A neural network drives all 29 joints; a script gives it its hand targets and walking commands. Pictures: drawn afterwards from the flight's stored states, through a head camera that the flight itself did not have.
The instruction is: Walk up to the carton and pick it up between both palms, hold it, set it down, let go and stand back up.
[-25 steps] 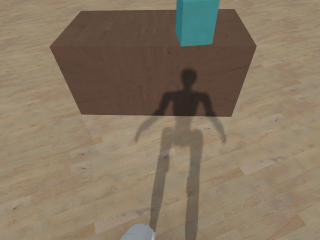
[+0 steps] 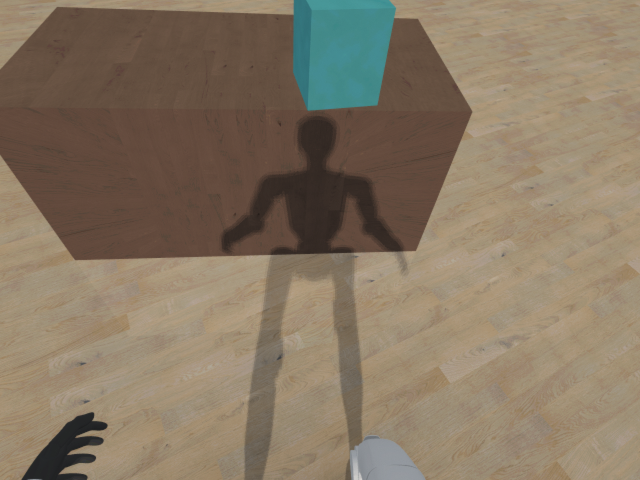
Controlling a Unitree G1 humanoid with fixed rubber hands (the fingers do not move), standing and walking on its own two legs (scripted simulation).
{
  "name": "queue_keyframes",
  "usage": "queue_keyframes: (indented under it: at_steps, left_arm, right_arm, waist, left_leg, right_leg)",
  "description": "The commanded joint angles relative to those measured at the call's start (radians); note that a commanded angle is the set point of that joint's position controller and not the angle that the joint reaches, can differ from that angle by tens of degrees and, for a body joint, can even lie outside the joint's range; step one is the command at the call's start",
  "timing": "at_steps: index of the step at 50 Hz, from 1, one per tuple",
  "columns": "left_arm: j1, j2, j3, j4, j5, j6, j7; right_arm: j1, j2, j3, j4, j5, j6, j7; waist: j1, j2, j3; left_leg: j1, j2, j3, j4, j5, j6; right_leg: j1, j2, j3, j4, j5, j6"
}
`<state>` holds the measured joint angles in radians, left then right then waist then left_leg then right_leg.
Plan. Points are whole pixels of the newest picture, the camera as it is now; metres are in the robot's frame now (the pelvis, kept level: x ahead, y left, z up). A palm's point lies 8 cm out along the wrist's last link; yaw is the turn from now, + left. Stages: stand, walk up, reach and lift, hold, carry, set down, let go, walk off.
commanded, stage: walk up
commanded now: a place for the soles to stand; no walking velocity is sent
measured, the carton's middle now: (337, 44) +1.12 -0.05 +0.01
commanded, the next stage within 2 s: none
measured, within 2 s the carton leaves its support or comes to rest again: neither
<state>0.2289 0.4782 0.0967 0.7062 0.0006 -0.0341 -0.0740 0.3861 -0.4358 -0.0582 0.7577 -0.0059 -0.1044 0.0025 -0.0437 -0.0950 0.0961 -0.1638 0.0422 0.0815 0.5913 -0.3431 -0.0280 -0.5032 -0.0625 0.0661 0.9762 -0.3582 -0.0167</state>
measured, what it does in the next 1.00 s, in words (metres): walks ahead: right foot, then left foot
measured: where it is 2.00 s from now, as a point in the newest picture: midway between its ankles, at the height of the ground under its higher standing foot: (341, 453)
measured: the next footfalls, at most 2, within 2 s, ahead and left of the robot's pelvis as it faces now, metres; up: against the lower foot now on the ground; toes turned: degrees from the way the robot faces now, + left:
right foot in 0.10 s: +0.21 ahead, -0.17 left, +0.00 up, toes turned -4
left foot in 0.54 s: +0.30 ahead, +0.07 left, +0.00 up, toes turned +6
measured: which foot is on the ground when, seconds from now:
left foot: down 0.00-0.14, up 0.16-0.52, down 0.54-0.94, up 0.96-1.00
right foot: up 0.00-0.08, down 0.10-0.58, up 0.60-0.90, down 0.92-1.00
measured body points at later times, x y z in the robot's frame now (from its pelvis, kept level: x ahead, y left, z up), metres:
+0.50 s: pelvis +0.16 -0.06 +0.00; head +0.16 -0.06 +0.45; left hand +0.18 +0.29 -0.09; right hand +0.27 -0.39 -0.08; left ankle +0.25 +0.07 -0.71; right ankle +0.17 -0.16 -0.72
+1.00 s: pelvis +0.26 -0.11 -0.03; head +0.29 -0.12 +0.41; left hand +0.38 +0.23 -0.11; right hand +0.34 -0.45 -0.14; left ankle +0.26 +0.06 -0.71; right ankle +0.38 -0.24 -0.72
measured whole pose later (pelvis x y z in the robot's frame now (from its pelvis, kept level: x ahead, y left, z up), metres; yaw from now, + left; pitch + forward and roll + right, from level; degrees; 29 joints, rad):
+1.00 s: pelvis +0.26 -0.11 -0.03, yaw +3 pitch -5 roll -1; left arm 0.20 0.42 0.07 0.76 0.01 -0.05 -0.02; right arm 0.32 -0.49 -0.05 0.75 0.00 -0.03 -0.02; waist -0.04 0.07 0.15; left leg -0.39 0.09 -0.08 0.99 -0.54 0.01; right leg -0.48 -0.04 -0.06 0.83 -0.26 0.01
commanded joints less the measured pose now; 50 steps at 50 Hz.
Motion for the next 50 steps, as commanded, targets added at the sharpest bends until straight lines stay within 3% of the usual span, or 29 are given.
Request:
queue_keyframes:
  at_steps: [1,2,4,5,6,7,8,11,14,18,22,24,25,26,27,28,29,30,31,34,37,40,42,44,45,46,47,48,50]
  left_arm:
    - [0.056,0.135,0.065,-0.032,0.014,-0.009,-0.023]
    - [0.105,0.149,0.074,-0.017,0.015,-0.010,-0.019]
    - [0.223,0.216,0.109,0.012,0.025,-0.020,-0.004]
    - [0.272,0.269,0.119,0.008,0.037,-0.025,0.008]
    - [0.225,0.303,0.116,-0.025,0.028,-0.028,0.010]
    - [0.159,0.313,0.115,-0.033,0.013,-0.020,0.008]
    - [0.092,0.319,0.115,-0.047,0.007,-0.015,0.010]
    - [0.053,0.207,0.090,-0.053,0.012,-0.033,0.018]
    - [0.082,0.183,0.067,-0.048,0.006,-0.053,0.026]
    - [0.120,0.210,0.067,-0.056,0.007,-0.063,0.023]
    - [0.087,0.237,0.059,-0.071,0.011,-0.053,0.012]
    - [0.060,0.209,0.043,-0.076,0.018,-0.038,0.006]
    - [0.079,0.178,0.029,-0.074,0.023,-0.031,0.008]
    - [0.099,0.139,0.012,-0.077,0.031,-0.022,0.011]
    - [0.142,0.091,-0.006,-0.083,0.024,-0.020,0.013]
    - [0.182,0.093,-0.005,-0.076,0.017,-0.011,0.016]
    - [0.161,0.205,0.028,-0.057,0.023,0.001,0.023]
    - [0.128,0.235,0.034,-0.055,0.024,0.002,0.023]
    - [0.096,0.234,0.038,-0.063,0.027,-0.008,0.023]
    - [0.086,0.181,0.038,-0.053,0.022,-0.016,0.025]
    - [0.099,0.122,0.022,-0.041,0.007,-0.010,0.028]
    - [0.132,0.107,0.024,-0.003,-0.008,-0.014,0.039]
    - [0.156,0.121,0.033,0.042,-0.010,-0.019,0.049]
    - [0.147,0.164,0.047,0.046,0.001,-0.025,0.064]
    - [0.154,0.207,0.053,0.040,0.010,-0.028,0.070]
    - [0.103,0.255,0.048,0.015,0.016,-0.028,0.075]
    - [0.003,0.266,0.041,-0.001,0.012,-0.025,0.076]
    - [-0.040,0.310,0.049,0.002,0.013,-0.019,0.087]
    - [-0.082,0.276,0.048,0.011,0.017,-0.012,0.083]
  right_arm:
    - [-0.099,-0.305,-0.090,-0.113,-0.008,-0.018,-0.004]
    - [-0.103,-0.300,-0.087,-0.114,-0.011,-0.014,-0.005]
    - [-0.024,-0.196,-0.060,-0.109,-0.020,-0.008,-0.003]
    - [0.021,-0.134,-0.038,-0.107,-0.011,-0.007,-0.005]
    - [0.021,-0.175,-0.046,-0.118,0.003,0.006,-0.008]
    - [0.026,-0.259,-0.063,-0.088,0.006,0.023,-0.011]
    - [0.047,-0.277,-0.065,-0.064,0.002,0.023,-0.009]
    - [0.063,-0.246,-0.064,-0.025,0.005,0.013,-0.001]
    - [0.062,-0.210,-0.047,-0.017,0.006,0.019,0.014]
    - [-0.018,-0.194,-0.045,-0.049,-0.001,0.012,0.032]
    - [-0.048,-0.201,-0.052,-0.046,0.000,-0.002,0.038]
    - [0.030,-0.207,-0.069,-0.020,-0.006,-0.010,0.031]
    - [0.078,-0.228,-0.082,0.005,-0.013,-0.013,0.019]
    - [0.136,-0.255,-0.095,0.020,-0.020,-0.016,0.004]
    - [0.168,-0.298,-0.109,0.011,-0.025,-0.019,-0.008]
    - [0.117,-0.346,-0.111,-0.033,-0.021,-0.020,-0.011]
    - [0.048,-0.356,-0.111,-0.052,0.006,-0.014,-0.008]
    - [0.011,-0.354,-0.108,-0.053,0.006,-0.008,-0.008]
    - [0.026,-0.331,-0.100,-0.056,0.003,-0.007,-0.009]
    - [0.085,-0.291,-0.083,-0.056,-0.003,-0.020,-0.013]
    - [0.032,-0.293,-0.076,-0.064,-0.005,-0.020,-0.021]
    - [-0.102,-0.271,-0.056,-0.090,-0.007,-0.002,-0.016]
    - [-0.137,-0.259,-0.046,-0.097,0.003,0.019,-0.016]
    - [-0.096,-0.188,-0.029,-0.094,0.008,0.038,-0.019]
    - [-0.040,-0.149,-0.019,-0.091,0.010,0.047,-0.025]
    - [0.010,-0.146,-0.015,-0.075,0.021,0.069,-0.033]
    - [0.038,-0.201,-0.034,-0.049,0.017,0.087,-0.036]
    - [0.031,-0.225,-0.048,-0.031,0.008,0.096,-0.035]
    - [0.016,-0.253,-0.059,0.010,0.007,0.095,-0.028]
  waist:
    - [0.079,0.295,-0.048]
    - [0.104,0.262,-0.078]
    - [0.163,-0.022,-0.185]
    - [0.188,-0.264,-0.196]
    - [0.159,-0.234,-0.165]
    - [0.139,-0.203,-0.117]
    - [0.108,-0.238,-0.064]
    - [0.072,-0.091,0.000]
    - [0.065,-0.039,-0.006]
    - [0.083,-0.022,0.001]
    - [0.076,-0.045,-0.027]
    - [0.024,-0.005,-0.084]
    - [0.005,0.071,-0.103]
    - [-0.026,0.183,-0.132]
    - [-0.037,0.356,-0.147]
    - [-0.007,0.376,-0.108]
    - [0.008,0.291,-0.060]
    - [0.019,0.301,0.006]
    - [0.011,0.266,0.041]
    - [0.004,0.202,0.022]
    - [0.029,0.295,0.021]
    - [0.082,0.398,0.007]
    - [0.113,0.334,-0.026]
    - [0.118,0.166,-0.096]
    - [0.117,0.002,-0.177]
    - [0.083,-0.055,-0.202]
    - [0.043,-0.001,-0.135]
    - [0.055,-0.089,-0.108]
    - [0.048,-0.118,-0.084]
  left_leg:
    - [-0.277,0.239,-0.156,-0.159,0.080,0.215]
    - [-0.328,0.229,-0.152,-0.096,0.000,0.197]
    - [-0.423,0.097,-0.039,0.313,-0.001,0.143]
    - [-0.527,-0.035,-0.013,0.552,-0.218,0.100]
    - [-0.573,-0.074,-0.097,0.664,-0.224,0.073]
    - [-0.532,-0.027,-0.134,0.704,-0.205,0.076]
    - [-0.510,0.019,-0.123,0.691,-0.213,0.072]
    - [-0.434,0.041,-0.162,0.597,-0.099,0.076]
    - [-0.389,0.041,-0.139,0.480,-0.022,0.060]
    - [-0.395,0.046,-0.116,0.285,0.004,0.049]
    - [-0.223,0.040,-0.065,0.105,0.049,0.054]
    - [-0.015,0.003,-0.032,-0.013,0.134,0.060]
    - [0.083,-0.027,-0.018,-0.020,0.111,0.056]
    - [0.181,-0.021,-0.062,-0.047,0.039,0.066]
    - [0.226,0.128,-0.314,-0.158,-0.163,0.119]
    - [0.180,0.339,-0.749,-0.329,-0.422,0.220]
    - [0.069,0.389,-0.814,-0.370,-0.526,0.305]
    - [0.005,0.404,-0.818,-0.357,-0.483,0.347]
    - [-0.009,0.399,-0.784,-0.331,-0.350,0.355]
    - [-0.015,0.302,-0.466,-0.193,0.284,0.292]
    - [-0.126,0.227,-0.298,-0.129,0.602,0.270]
    - [-0.355,0.190,-0.178,-0.075,0.565,0.240]
    - [-0.435,0.098,-0.102,0.083,0.388,0.177]
    - [-0.446,0.026,-0.068,0.252,0.134,0.122]
    - [-0.463,-0.015,-0.065,0.398,-0.032,0.090]
    - [-0.416,-0.039,-0.132,0.496,-0.273,0.071]
    - [-0.355,-0.003,-0.176,0.548,-0.283,0.064]
    - [-0.358,0.032,-0.151,0.518,-0.274,0.053]
    - [-0.348,0.039,-0.141,0.478,-0.222,0.058]
  right_leg:
    - [0.311,-0.027,-0.083,-0.272,0.146,-0.018]
    - [0.416,-0.008,-0.100,-0.300,0.161,-0.024]
    - [0.629,0.018,-0.041,-0.351,0.027,-0.046]
    - [0.629,-0.147,0.256,-0.538,-0.230,-0.099]
    - [0.526,-0.312,0.618,-0.738,-0.426,-0.172]
    - [0.427,-0.333,0.661,-0.791,-0.573,-0.207]
    - [0.346,-0.340,0.658,-0.793,-0.575,-0.254]
    - [0.212,-0.245,0.349,-0.699,-0.204,-0.220]
    - [0.192,-0.182,0.212,-0.657,-0.063,-0.211]
    - [0.212,-0.220,0.181,-0.700,-0.116,-0.237]
    - [0.137,-0.223,0.123,-0.664,-0.143,-0.218]
    - [0.062,-0.171,0.049,-0.549,-0.185,-0.173]
    - [0.006,-0.127,0.010,-0.442,-0.218,-0.148]
    - [-0.051,-0.082,-0.036,-0.278,-0.207,-0.121]
    - [-0.146,0.005,-0.127,-0.050,-0.194,-0.073]
    - [-0.277,0.072,-0.106,0.121,-0.181,-0.023]
    - [-0.263,0.016,-0.024,0.162,-0.196,-0.027]
    - [-0.259,-0.031,0.018,0.146,-0.197,-0.024]
    - [-0.278,-0.035,0.030,0.132,-0.214,-0.024]
    - [-0.184,-0.041,0.004,0.077,-0.146,-0.014]
    - [-0.059,-0.022,-0.070,0.020,-0.035,-0.008]
    - [0.198,-0.009,-0.117,-0.119,0.103,-0.009]
    - [0.349,0.044,-0.161,-0.250,0.307,-0.007]
    - [0.436,0.035,-0.112,-0.333,0.334,-0.025]
    - [0.447,-0.117,0.123,-0.422,0.279,-0.063]
    - [0.315,-0.314,0.442,-0.590,0.036,-0.143]
    - [0.181,-0.326,0.439,-0.637,-0.245,-0.189]
    - [0.124,-0.344,0.461,-0.646,-0.327,-0.229]
    - [0.088,-0.267,0.352,-0.607,-0.315,-0.198]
